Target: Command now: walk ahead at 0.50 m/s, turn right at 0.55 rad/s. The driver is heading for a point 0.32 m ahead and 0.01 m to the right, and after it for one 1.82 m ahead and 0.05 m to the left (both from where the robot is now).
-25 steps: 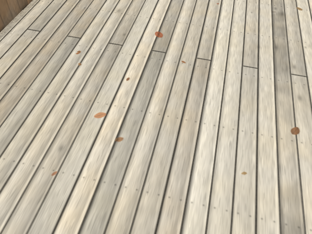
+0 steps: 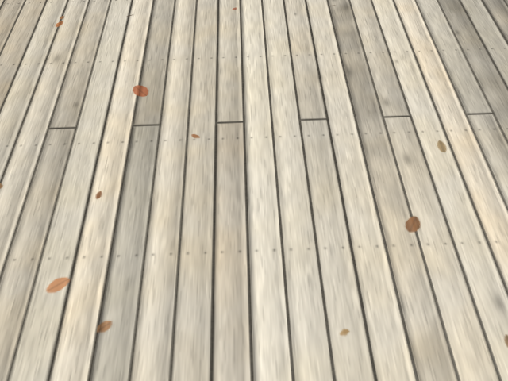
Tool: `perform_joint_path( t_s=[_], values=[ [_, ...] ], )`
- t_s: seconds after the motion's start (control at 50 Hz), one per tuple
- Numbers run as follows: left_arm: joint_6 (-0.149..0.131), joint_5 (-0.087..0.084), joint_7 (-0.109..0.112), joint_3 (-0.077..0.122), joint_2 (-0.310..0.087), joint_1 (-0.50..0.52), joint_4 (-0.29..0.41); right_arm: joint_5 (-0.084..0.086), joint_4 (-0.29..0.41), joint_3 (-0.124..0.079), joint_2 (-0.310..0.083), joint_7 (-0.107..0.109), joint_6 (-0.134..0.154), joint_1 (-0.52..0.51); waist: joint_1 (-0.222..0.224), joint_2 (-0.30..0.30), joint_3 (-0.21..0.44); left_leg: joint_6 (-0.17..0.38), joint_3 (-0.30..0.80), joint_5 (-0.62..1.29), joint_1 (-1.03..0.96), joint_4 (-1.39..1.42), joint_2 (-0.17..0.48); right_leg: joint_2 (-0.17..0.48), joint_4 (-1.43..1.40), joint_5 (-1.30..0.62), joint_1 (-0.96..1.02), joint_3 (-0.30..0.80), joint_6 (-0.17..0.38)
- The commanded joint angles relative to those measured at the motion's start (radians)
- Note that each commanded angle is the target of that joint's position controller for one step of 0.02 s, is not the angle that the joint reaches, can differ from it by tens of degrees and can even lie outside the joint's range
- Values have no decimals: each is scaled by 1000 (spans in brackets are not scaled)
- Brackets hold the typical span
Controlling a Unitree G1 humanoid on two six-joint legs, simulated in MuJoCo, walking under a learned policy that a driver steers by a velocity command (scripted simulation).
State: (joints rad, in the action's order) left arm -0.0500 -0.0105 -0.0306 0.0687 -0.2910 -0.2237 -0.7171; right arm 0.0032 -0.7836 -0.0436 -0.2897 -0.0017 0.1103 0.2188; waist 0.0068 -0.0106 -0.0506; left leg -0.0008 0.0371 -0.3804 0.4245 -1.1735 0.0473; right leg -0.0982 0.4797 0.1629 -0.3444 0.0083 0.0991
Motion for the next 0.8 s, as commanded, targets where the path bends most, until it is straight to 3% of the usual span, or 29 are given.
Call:
perform_joint_path(
  t_s=[0.02, 0.06, 0.14, 0.2, 0.26, 0.3, 0.32, 0.34, 0.36, 0.38, 0.4, 0.42, 0.46, 0.5, 0.54, 0.58, 0.62, 0.64, 0.66, 0.68, 0.7, 0.72, 0.8],
  values=[
    [-15, 5, 14, 31, -117, 0, 81, -16, 84, -36, -118, 3, 6, 6, -25, 43, 102, -27, 43, 58, 190, 89, 60, 269, -245, -253, 208, 359, 214],
    [-16, 0, 26, 38, -144, -16, 76, -20, 98, -29, -91, 6, -10, -26, -23, 45, 75, -59, 20, 124, 181, 195, 49, 244, -262, -293, 127, 300, 208],
    [-4, -9, 44, 46, -165, -69, 57, -16, 136, -11, -53, 0, -7, -183, 37, 78, 49, -77, 6, 409, 97, 510, -9, 170, -246, -177, 54, 230, 137],
    [10, -13, 50, 50, -170, -122, 34, -7, 163, -18, -74, -9, 2, -253, 62, 96, 44, -68, 14, 469, 44, 628, -56, 176, -181, -204, 83, 274, 104],
    [30, -10, 63, 49, -154, -123, 33, -10, 156, -37, -114, -18, 11, -213, 34, 126, 84, -32, 40, 413, 3, 692, -72, 197, -38, -273, 193, 351, 61],
    [33, -6, 67, 39, -118, -80, 54, -27, 127, -46, -128, -14, 20, -104, -27, 123, 138, 17, 17, 525, -148, 770, -47, 147, 114, -331, 201, 331, 7],
    [29, 10, 66, 20, -65, -87, 78, -49, 126, -54, -176, -9, 24, -16, -56, 36, 261, 78, 133, 796, -375, 716, 104, 89, 327, -162, 113, 279, -38],
    [24, 11, 63, 1, -4, -290, 57, -62, 120, -56, -208, -7, 9, 30, 12, -233, 390, 270, 443, 1110, -681, 663, 362, -53, 647, 544, -149, 197, -110],
    [24, -6, 58, 10, -99, -366, 39, -17, 101, -62, -194, -16, -10, 61, 10, -268, 463, 333, 646, 803, -699, 712, 423, 1, 801, 558, -246, 206, -130],
    [38, -16, 61, 27, -156, -257, 31, -10, 126, -44, -127, -14, -20, 8, -26, -148, 342, 289, 536, 622, -598, 753, 349, 38, 857, 475, -291, 201, -153],
    [54, -12, 69, 30, -165, -157, 47, -19, 130, -27, -89, -13, -32, -50, -33, -78, 257, 245, 419, 541, -484, 773, 290, 63, 832, 411, -295, 164, -163],
    [70, -1, 74, 31, -155, -106, 57, -23, 130, -11, -60, -15, -40, -94, -23, -59, 190, 229, 343, 533, -370, 797, 244, 88, 781, 383, -268, 153, -170],
    [87, 3, 73, 16, -89, -113, 60, -34, 110, -5, -54, -17, -47, -147, 27, -109, 129, 198, 213, 543, -187, 849, 163, 122, 577, 342, -117, 111, -171],
    [83, 11, 73, 0, -42, -126, 50, -32, 94, -13, -74, -16, -51, -160, 33, -143, 148, 211, 140, 665, -152, 850, 136, 117, 395, 317, -5, 58, -177],
    [79, 14, 70, -4, -43, -109, 44, -21, 75, -20, -97, -12, -57, -141, 18, -141, 196, 229, 140, 685, -185, 840, 157, 120, 271, 216, 66, 48, -172],
    [86, 12, 64, 0, -58, -101, 35, -9, 66, -19, -105, -10, -68, -145, 23, -124, 201, 222, 142, 511, -172, 841, 162, 116, 152, 104, 141, 34, -156],
    [91, 25, 58, -1, -55, -76, 34, -3, 55, -6, -80, -12, -76, -150, 34, -105, 156, 167, 130, 219, -93, 850, 122, 108, 0, -9, 237, 25, -120],
    [91, 40, 59, -1, -73, -45, 54, -9, 39, 6, -52, -16, -74, -122, 26, -74, 132, 109, 124, 81, -44, 848, 96, 156, -43, -61, 273, 86, -93],
    [91, 43, 65, 5, -121, -22, 75, -26, 34, 12, -41, -21, -70, -95, -5, 13, 112, 56, 77, -32, -11, 799, 41, 240, -66, -94, 276, 169, -55],
    [89, 36, 62, 11, -137, 7, 50, -24, 28, 11, -27, -20, -72, -59, -54, 152, 89, 17, -12, 4, -103, 781, -27, 227, -74, 139, 118, 166, -22],
    [81, 36, 56, 0, -83, 31, 62, -29, 18, 8, -52, -15, -76, -89, -26, 131, 51, -4, -19, 63, -153, 750, -30, 192, -98, 245, 50, 148, -32],
    [72, 43, 54, -8, -58, 30, 54, -26, 15, 6, -55, -12, -78, -99, -24, 120, 35, -1, -17, 96, -163, 744, -28, 181, -100, 248, 29, 138, -52],
    [47, 28, 57, -7, -67, -1, 39, -21, -18, 5, -54, -4, -79, -75, -16, 65, 53, 21, -4, 201, -165, 731, -14, 163, -34, 20, 92, 112, -79]
  ],
)
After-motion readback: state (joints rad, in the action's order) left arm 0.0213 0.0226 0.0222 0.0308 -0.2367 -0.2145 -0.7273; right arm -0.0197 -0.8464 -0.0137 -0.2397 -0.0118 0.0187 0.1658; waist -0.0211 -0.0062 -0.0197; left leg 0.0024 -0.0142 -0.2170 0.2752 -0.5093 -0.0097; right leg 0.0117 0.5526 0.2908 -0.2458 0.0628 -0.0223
